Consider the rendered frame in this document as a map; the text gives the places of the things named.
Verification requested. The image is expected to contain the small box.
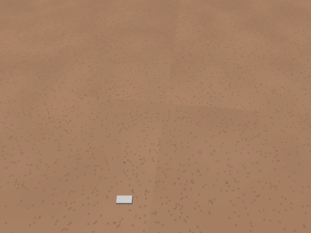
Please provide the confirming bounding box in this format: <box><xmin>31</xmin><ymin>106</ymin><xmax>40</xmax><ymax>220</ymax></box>
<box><xmin>116</xmin><ymin>196</ymin><xmax>133</xmax><ymax>204</ymax></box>

